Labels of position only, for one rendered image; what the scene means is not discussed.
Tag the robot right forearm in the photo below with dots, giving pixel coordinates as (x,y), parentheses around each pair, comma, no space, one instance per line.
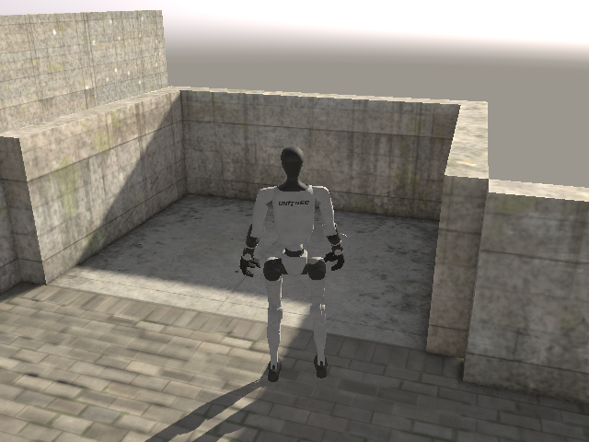
(335,242)

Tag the robot left forearm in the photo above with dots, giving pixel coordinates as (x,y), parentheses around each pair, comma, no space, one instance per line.
(250,246)

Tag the right robot hand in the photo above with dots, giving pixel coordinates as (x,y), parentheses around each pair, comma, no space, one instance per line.
(331,258)

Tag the robot right upper arm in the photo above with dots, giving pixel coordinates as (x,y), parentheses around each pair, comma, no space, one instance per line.
(326,209)

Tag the robot left foot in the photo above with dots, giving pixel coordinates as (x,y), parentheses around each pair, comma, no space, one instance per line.
(273,375)

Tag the robot left upper arm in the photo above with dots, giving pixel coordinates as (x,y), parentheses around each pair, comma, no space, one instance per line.
(264,196)

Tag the robot left shin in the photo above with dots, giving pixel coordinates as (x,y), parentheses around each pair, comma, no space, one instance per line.
(274,337)

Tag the left robot hand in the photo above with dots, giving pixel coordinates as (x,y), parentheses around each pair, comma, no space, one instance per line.
(244,264)

